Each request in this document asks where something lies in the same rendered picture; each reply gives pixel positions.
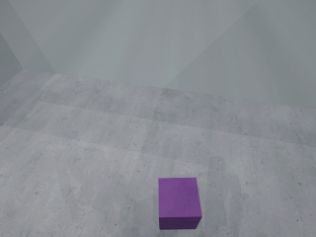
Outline carton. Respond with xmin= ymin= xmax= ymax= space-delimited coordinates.
xmin=158 ymin=177 xmax=202 ymax=230

